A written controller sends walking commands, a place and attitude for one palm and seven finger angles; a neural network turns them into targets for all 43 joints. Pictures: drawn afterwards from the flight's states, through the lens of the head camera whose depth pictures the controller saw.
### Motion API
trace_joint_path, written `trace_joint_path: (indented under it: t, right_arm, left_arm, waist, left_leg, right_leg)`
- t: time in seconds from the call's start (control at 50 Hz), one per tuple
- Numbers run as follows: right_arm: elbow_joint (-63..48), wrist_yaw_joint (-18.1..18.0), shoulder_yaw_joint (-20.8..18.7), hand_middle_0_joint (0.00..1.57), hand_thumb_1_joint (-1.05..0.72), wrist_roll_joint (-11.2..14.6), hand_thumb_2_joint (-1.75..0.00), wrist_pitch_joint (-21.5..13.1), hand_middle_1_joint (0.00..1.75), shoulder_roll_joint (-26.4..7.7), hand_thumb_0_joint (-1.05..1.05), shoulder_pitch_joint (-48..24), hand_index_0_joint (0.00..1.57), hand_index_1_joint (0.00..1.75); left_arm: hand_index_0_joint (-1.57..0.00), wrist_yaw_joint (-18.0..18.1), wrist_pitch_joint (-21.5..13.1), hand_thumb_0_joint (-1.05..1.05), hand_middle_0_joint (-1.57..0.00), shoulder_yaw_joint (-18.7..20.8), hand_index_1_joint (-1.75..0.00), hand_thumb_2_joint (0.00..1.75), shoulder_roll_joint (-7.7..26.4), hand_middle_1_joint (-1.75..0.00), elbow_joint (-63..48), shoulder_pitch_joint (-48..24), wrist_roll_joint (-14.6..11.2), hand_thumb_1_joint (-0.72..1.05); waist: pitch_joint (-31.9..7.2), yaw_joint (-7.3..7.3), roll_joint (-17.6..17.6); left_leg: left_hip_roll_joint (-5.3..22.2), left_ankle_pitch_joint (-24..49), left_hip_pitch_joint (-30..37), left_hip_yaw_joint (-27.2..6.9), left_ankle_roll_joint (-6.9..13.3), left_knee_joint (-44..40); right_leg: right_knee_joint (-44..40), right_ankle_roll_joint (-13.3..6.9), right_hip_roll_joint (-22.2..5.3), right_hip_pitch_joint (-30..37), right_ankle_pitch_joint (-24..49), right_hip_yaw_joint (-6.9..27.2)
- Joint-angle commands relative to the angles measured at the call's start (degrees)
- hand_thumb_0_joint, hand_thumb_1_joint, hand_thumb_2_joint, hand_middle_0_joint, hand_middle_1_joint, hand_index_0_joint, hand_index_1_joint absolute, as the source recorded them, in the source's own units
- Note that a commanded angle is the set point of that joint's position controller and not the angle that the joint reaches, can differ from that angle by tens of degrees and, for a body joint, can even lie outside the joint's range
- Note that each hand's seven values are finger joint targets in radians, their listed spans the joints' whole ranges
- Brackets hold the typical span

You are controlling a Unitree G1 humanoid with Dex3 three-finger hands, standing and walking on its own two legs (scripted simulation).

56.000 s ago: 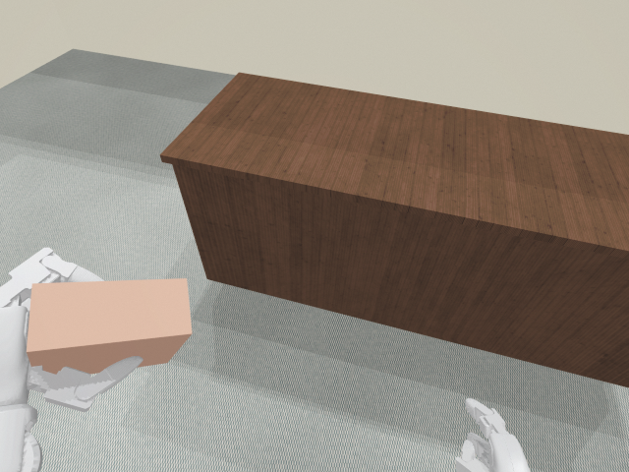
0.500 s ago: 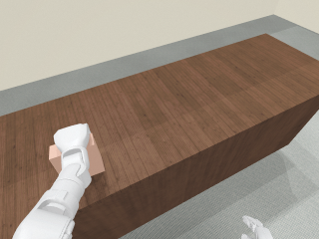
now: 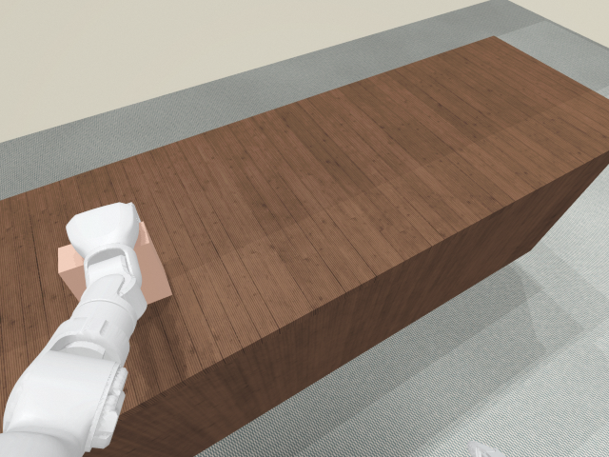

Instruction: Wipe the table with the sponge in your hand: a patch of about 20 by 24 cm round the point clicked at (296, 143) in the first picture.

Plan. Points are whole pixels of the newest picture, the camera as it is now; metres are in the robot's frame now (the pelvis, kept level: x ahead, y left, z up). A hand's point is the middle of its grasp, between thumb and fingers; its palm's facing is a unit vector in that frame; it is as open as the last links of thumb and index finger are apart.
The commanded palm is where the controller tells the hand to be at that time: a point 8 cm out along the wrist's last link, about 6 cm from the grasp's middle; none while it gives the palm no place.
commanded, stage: wipe forward along the middle lane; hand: left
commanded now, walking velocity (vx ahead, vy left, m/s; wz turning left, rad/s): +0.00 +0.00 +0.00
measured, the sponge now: (124, 281) +0.39 +0.29 -0.05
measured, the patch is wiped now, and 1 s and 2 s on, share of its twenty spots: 0.95 0.95 0.95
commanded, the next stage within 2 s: slide back across to the first lane in 0.22 s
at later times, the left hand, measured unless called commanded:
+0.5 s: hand (105, 236) +0.44 +0.31 +0.00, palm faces -0.10 -0.04 -0.99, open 10.0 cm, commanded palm +0.41 +0.31 +0.05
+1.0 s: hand (60, 248) +0.41 +0.37 +0.01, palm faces -0.09 -0.06 -0.99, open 10.0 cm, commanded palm +0.37 +0.37 +0.06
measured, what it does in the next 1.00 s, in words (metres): shifts its weight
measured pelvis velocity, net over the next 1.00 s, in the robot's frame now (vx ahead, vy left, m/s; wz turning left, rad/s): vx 0.04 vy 0.06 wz -0.01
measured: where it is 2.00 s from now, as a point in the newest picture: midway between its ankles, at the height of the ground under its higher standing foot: outside the picture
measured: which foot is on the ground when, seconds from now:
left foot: down 0.00-1.00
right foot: down 0.00-1.00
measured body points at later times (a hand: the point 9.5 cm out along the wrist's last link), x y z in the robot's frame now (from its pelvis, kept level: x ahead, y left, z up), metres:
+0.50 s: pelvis +0.01 +0.03 +0.00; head +0.08 +0.04 +0.44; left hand +0.44 +0.31 +0.06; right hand +0.08 -0.22 -0.13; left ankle +0.02 +0.11 -0.71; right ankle +0.04 -0.06 -0.71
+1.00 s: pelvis +0.04 +0.06 +0.01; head +0.08 +0.07 +0.46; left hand +0.41 +0.37 +0.06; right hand +0.16 -0.20 -0.10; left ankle +0.02 +0.11 -0.71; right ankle +0.04 -0.06 -0.71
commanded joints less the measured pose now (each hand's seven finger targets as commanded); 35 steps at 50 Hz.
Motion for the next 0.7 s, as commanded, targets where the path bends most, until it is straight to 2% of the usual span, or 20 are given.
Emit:
trace_joint_path:
  t: [0.0,0.04,0.08,0.1,0.14,0.22,0.26,0.28,0.3,0.32,0.38,0.42,0.46,0.48,0.52,0.56,0.58,0.6,0.66,0.68]
  right_arm:
    - [-5.8,-0.3,-2.3,0.20,-0.90,-0.3,-0.90,-2.4,0.30,-8.1,0.00,0.4,0.20,0.30]
    - [-5.8,-0.1,-2.4,0.20,-0.90,-0.4,-0.90,-2.5,0.30,-8.1,0.00,1.1,0.20,0.30]
    - [-5.7,0.0,-2.5,0.20,-0.90,-0.4,-0.90,-2.6,0.30,-8.3,0.00,1.5,0.20,0.30]
    - [-5.6,0.0,-2.5,0.20,-0.90,-0.3,-0.90,-2.5,0.30,-8.3,0.00,2.1,0.20,0.30]
    - [-5.5,0.2,-2.6,0.20,-0.90,-0.5,-0.90,-2.5,0.30,-8.3,0.00,2.8,0.20,0.30]
    - [-4.9,0.4,-2.9,0.20,-0.90,-0.6,-0.90,-2.6,0.30,-8.6,0.00,3.8,0.20,0.30]
    - [-4.7,0.5,-2.9,0.20,-0.90,-0.8,-0.90,-2.8,0.30,-8.6,0.00,4.3,0.20,0.30]
    - [-4.4,0.5,-2.9,0.20,-0.90,-0.8,-0.90,-2.9,0.30,-8.8,0.00,4.1,0.20,0.30]
    - [-4.3,0.7,-3.0,0.20,-0.90,-0.9,-0.90,-2.8,0.30,-8.6,0.00,4.7,0.20,0.30]
    - [-4.5,1.0,-3.2,0.20,-0.90,-0.9,-0.90,-2.8,0.30,-8.5,0.00,4.8,0.20,0.30]
    - [-5.5,1.2,-3.5,0.20,-0.90,-1.0,-0.90,-2.2,0.30,-8.4,0.00,4.1,0.20,0.30]
    - [-5.7,1.3,-3.3,0.20,-0.90,-0.8,-0.90,-1.7,0.30,-8.6,0.00,4.1,0.20,0.30]
    - [-6.1,1.2,-3.2,0.20,-0.90,-0.6,-0.90,-1.5,0.30,-8.6,0.00,3.1,0.20,0.30]
    - [-6.0,1.1,-3.1,0.20,-0.90,-0.7,-0.90,-1.5,0.30,-8.7,0.00,2.5,0.20,0.30]
    - [-6.2,1.2,-3.0,0.20,-0.90,-0.6,-0.90,-1.2,0.30,-8.6,0.00,2.4,0.20,0.30]
    - [-6.2,1.2,-2.9,0.20,-0.90,-0.6,-0.90,-1.0,0.30,-8.8,0.00,1.9,0.20,0.30]
    - [-6.4,1.2,-2.8,0.20,-0.90,-0.6,-0.90,-1.1,0.30,-8.8,0.00,1.4,0.20,0.30]
    - [-6.4,1.3,-3.0,0.20,-0.90,-0.6,-0.90,-0.9,0.30,-8.8,0.00,1.7,0.20,0.30]
    - [-7.1,1.5,-3.2,0.20,-0.90,-0.5,-0.90,-0.7,0.30,-8.6,0.00,1.3,0.20,0.30]
    - [-7.3,1.5,-3.3,0.20,-0.90,-0.5,-0.90,-0.8,0.30,-8.5,0.00,0.8,0.20,0.30]
  left_arm:
    - [-1.20,1.5,0.7,0.00,-1.20,2.3,-1.60,1.30,15.3,-1.60,-2.4,-17.5,1.4,0.10]
    - [-1.20,1.2,0.6,0.00,-1.20,1.7,-1.60,1.30,14.2,-1.60,-1.5,-17.5,1.5,0.10]
    - [-1.20,0.9,0.3,0.00,-1.20,3.2,-1.60,1.30,15.8,-1.60,-1.1,-17.5,1.3,0.10]
    - [-1.20,0.8,0.2,0.00,-1.20,1.9,-1.60,1.30,14.9,-1.60,-0.9,-18.8,1.7,0.10]
    - [-1.20,0.7,0.1,0.00,-1.20,1.0,-1.60,1.30,13.4,-1.60,-0.1,-18.5,2.0,0.10]
    - [-1.20,1.3,-0.4,0.00,-1.20,2.5,-1.60,1.30,15.0,-1.60,0.8,-20.2,2.0,0.10]
    - [-1.20,1.6,-0.4,0.00,-1.20,0.9,-1.60,1.30,13.2,-1.60,1.3,-22.0,2.1,0.10]
    - [-1.20,1.7,-0.4,0.00,-1.20,2.6,-1.60,1.30,14.8,-1.60,1.7,-22.0,2.2,0.10]
    - [-1.20,1.8,-0.4,0.00,-1.20,1.1,-1.60,1.30,13.1,-1.60,1.5,-22.5,2.5,0.10]
    - [-1.20,1.8,-0.2,0.00,-1.20,1.2,-1.60,1.30,12.5,-1.60,1.4,-21.2,2.5,0.10]
    - [-1.20,1.7,-0.4,0.00,-1.20,4.1,-1.60,1.30,14.8,-1.60,-1.6,-18.4,1.8,0.10]
    - [-1.20,1.6,-0.1,0.00,-1.20,4.7,-1.60,1.30,16.3,-1.60,-2.0,-17.9,1.9,0.10]
    - [-1.20,1.6,0.1,0.00,-1.20,4.3,-1.60,1.30,16.8,-1.60,-3.7,-18.5,2.4,0.10]
    - [-1.20,1.7,0.2,0.00,-1.20,6.1,-1.60,1.30,18.6,-1.60,-3.9,-17.9,2.4,0.10]
    - [-1.20,1.7,0.6,0.00,-1.20,5.4,-1.60,1.30,18.7,-1.60,-4.2,-17.5,3.1,0.10]
    - [-1.20,1.5,1.1,0.00,-1.20,6.3,-1.60,1.30,19.9,-1.60,-3.1,-15.3,3.4,0.10]
    - [-1.20,1.2,0.8,0.00,-1.20,6.9,-1.60,1.30,20.2,-1.60,-4.3,-15.6,3.0,0.10]
    - [-1.20,1.1,0.8,0.00,-1.20,7.3,-1.60,1.30,20.8,-1.60,-3.6,-13.9,3.1,0.10]
    - [-1.20,0.0,0.4,0.00,-1.20,5.3,-1.60,1.30,18.0,-1.60,-5.1,-12.0,3.4,0.10]
    - [-1.20,-0.3,-0.2,0.00,-1.20,5.8,-1.60,1.30,17.7,-1.60,-6.4,-11.3,2.8,0.10]
  waist:
    - [-13.4,-1.16,-4.0]
    - [-14.0,-1.22,-4.3]
    - [-15.4,-0.97,-3.9]
    - [-15.0,-1.69,-3.8]
    - [-14.4,-1.77,-3.5]
    - [-15.5,-1.99,-3.8]
    - [-14.7,-2.97,-4.6]
    - [-15.3,-2.30,-3.6]
    - [-16.0,-2.66,-2.6]
    - [-16.4,-1.95,-2.4]
    - [-20.9,0.13,-2.3]
    - [-19.0,0.04,-3.3]
    - [-17.4,0.01,-2.3]
    - [-17.6,0.93,-1.4]
    - [-16.4,0.76,-1.0]
    - [-14.9,1.22,-1.5]
    - [-15.6,1.70,-0.2]
    - [-15.4,2.00,-0.7]
    - [-14.9,1.84,-0.3]
    - [-15.6,2.35,0.5]
  left_leg:
    - [-0.6,0.0,-2.3,1.0,1.8,-4.0]
    - [-0.4,0.9,-1.2,0.8,1.8,-4.1]
    - [-0.3,2.5,-0.8,0.5,1.8,-4.0]
    - [-0.3,2.7,-0.5,0.4,1.9,-3.8]
    - [-0.2,3.2,0.5,0.0,1.8,-4.0]
    - [0.1,4.2,1.1,-0.4,1.9,-3.5]
    - [0.2,3.8,1.0,-0.6,1.9,-3.3]
    - [0.4,5.0,1.3,-0.9,1.8,-3.3]
    - [0.4,5.9,2.3,-1.0,1.8,-3.0]
    - [0.4,6.6,3.0,-1.0,1.7,-3.1]
    - [0.5,10.4,5.2,-1.0,1.6,-3.6]
    - [0.5,9.7,5.1,-1.1,1.7,-4.5]
    - [0.5,9.0,6.2,-1.3,1.6,-5.7]
    - [0.6,10.1,6.7,-1.5,1.6,-6.1]
    - [0.5,9.2,7.7,-1.5,1.6,-6.9]
    - [0.5,8.9,7.8,-1.6,1.5,-7.6]
    - [0.6,10.4,8.8,-1.8,1.4,-7.8]
    - [0.5,10.6,9.0,-1.7,1.4,-7.8]
    - [0.7,12.8,11.2,-2.0,1.1,-8.2]
    - [0.9,15.4,12.5,-2.3,1.0,-8.2]
  right_leg:
    - [-7.2,2.8,-5.1,15.8,1.8,7.3]
    - [-6.6,2.7,-4.8,14.9,3.0,6.3]
    - [-6.2,2.5,-4.5,15.3,5.2,6.0]
    - [-5.7,2.6,-4.3,14.1,5.3,5.6]
    - [-5.5,2.4,-4.0,12.3,5.2,4.8]
    - [-4.7,2.2,-3.6,10.6,5.1,4.0]
    - [-4.7,2.4,-3.5,9.0,4.7,3.7]
    - [-4.3,2.0,-3.4,8.8,5.3,3.6]
    - [-3.6,1.9,-3.3,8.1,6.0,3.2]
    - [-3.7,1.8,-3.2,8.3,6.3,3.0]
    - [-3.4,1.5,-3.1,12.5,10.1,3.0]
    - [-4.0,1.7,-3.0,13.3,9.3,2.9]
    - [-4.8,1.7,-3.0,12.9,7.3,2.7]
    - [-5.0,1.4,-3.1,13.6,7.6,2.9]
    - [-5.6,1.4,-3.0,13.5,6.0,2.5]
    - [-6.1,1.3,-3.0,13.8,5.4,2.4]
    - [-6.1,1.0,-3.0,14.1,6.5,2.4]
    - [-6.0,1.1,-3.0,14.9,6.7,2.4]
    - [-6.3,0.9,-2.9,14.7,8.1,2.0]
    - [-6.2,0.7,-2.9,15.1,9.7,1.9]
